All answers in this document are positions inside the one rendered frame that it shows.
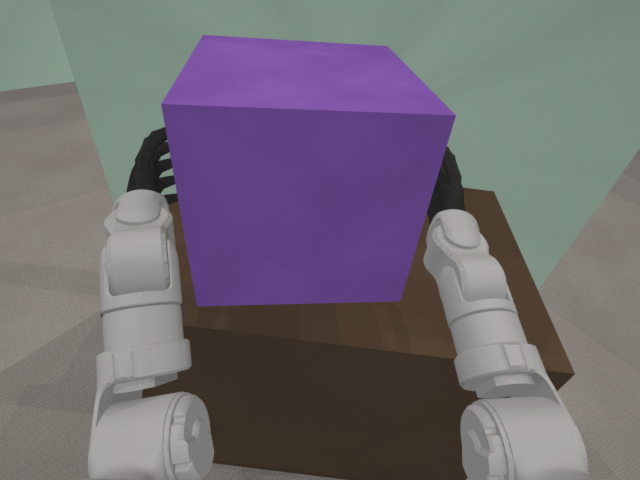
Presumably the pedestal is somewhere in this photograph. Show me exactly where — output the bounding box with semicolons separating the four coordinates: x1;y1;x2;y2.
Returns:
101;188;575;480

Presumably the robot right hand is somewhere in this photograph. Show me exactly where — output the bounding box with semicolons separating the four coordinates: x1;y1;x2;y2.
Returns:
427;147;465;224

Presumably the robot left hand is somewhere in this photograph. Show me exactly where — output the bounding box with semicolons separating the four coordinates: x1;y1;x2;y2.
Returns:
126;127;178;205

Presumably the left robot upper arm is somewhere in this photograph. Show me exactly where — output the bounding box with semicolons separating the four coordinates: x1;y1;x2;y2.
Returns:
83;391;214;480

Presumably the robot left forearm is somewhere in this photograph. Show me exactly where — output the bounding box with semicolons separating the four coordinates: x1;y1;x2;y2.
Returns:
88;189;192;479

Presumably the carton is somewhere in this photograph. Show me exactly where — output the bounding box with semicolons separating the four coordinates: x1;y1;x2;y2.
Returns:
161;35;456;306

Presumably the right robot upper arm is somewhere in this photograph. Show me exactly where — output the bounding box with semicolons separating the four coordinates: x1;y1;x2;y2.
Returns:
460;396;619;480

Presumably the robot right forearm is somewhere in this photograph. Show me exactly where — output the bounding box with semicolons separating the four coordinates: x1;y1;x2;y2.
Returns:
423;209;588;471

